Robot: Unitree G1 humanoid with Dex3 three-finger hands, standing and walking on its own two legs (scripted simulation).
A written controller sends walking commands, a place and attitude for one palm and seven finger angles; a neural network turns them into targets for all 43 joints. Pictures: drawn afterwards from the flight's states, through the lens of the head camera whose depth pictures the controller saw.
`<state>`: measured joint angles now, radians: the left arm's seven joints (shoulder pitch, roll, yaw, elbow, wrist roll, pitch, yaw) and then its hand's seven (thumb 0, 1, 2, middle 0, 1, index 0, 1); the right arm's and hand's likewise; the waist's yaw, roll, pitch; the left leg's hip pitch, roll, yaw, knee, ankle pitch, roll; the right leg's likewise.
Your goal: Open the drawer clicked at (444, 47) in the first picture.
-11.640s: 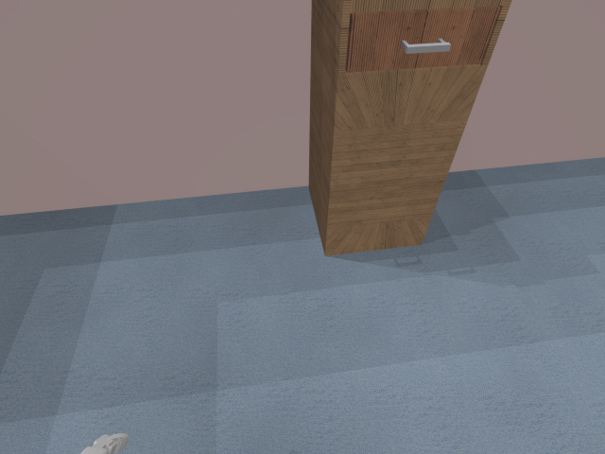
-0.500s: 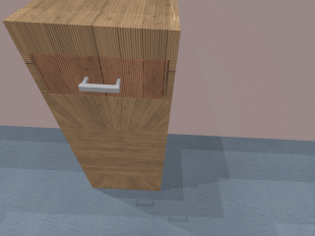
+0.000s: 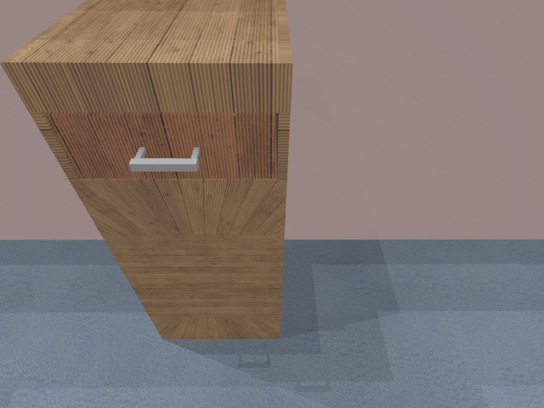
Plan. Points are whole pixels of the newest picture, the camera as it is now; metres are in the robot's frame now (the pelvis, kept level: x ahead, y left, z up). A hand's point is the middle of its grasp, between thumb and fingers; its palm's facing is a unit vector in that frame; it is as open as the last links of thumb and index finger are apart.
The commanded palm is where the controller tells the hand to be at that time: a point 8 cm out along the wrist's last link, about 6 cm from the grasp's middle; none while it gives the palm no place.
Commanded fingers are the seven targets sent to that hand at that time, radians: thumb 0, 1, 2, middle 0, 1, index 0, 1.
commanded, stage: come to a stop and stand still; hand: left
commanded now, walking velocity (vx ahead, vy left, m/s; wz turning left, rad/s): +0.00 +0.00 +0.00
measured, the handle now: (166, 158) +0.50 +0.22 +0.11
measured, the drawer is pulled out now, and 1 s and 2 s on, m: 0.00 0.00 0.00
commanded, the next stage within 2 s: look again from close up in 0.10 s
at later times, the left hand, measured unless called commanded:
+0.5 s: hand out of the picture +0.05 +0.17 -0.16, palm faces +0.00 -0.98 -0.20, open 7.4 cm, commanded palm none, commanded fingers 0.00 0.90 0.90 -0.20 -0.30 -0.20 -0.30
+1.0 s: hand out of the picture +0.05 +0.18 -0.17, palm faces -0.01 -0.98 -0.21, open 7.4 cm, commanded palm none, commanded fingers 0.00 0.90 0.90 -0.20 -0.30 -0.20 -0.30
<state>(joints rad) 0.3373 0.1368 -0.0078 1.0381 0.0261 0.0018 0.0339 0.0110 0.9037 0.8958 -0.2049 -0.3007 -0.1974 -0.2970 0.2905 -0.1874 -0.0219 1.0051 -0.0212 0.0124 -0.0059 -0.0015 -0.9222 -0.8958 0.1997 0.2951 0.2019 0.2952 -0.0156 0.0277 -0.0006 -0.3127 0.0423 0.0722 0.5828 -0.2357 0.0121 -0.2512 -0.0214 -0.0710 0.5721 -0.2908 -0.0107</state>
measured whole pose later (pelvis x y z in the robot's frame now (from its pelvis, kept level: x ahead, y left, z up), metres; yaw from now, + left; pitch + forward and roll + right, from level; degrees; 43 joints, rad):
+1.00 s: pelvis +0.03 +0.00 +0.01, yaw -2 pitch -1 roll +1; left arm 0.27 0.17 0.00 1.06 0.02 0.00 0.04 0.01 0.91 0.90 -0.20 -0.30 -0.20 -0.30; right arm 0.20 -0.17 0.00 1.09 -0.01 -0.01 -0.03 0.00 -0.92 -0.90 0.20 0.30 0.20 0.30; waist 0.01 -0.02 0.06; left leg -0.21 0.03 0.11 0.46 -0.23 0.01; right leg -0.19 -0.03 -0.03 0.50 -0.29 0.00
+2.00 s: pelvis -0.01 -0.01 +0.00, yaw +2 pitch -1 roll +0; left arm 0.29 0.14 -0.01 1.11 0.02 -0.02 0.04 0.02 0.93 0.90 -0.20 -0.30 -0.20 -0.30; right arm 0.31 -0.15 0.01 1.09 -0.02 -0.02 -0.03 0.01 -0.92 -0.90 0.20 0.30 0.20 0.30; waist -0.01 0.03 0.00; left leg -0.20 0.01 0.04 0.56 -0.34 0.02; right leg -0.21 0.00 -0.04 0.55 -0.32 -0.01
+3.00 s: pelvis -0.01 -0.03 +0.01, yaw +2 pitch -1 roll +0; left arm 0.31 0.13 -0.01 1.12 0.02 -0.02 0.03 0.01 0.91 0.90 -0.20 -0.30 -0.19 -0.30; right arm 0.29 -0.12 0.02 1.16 -0.01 -0.02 -0.03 0.00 -0.91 -0.90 0.20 0.30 0.20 0.30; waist 0.01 0.00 0.03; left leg -0.16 0.02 0.03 0.44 -0.26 -0.01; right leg -0.18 0.01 -0.05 0.46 -0.26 -0.04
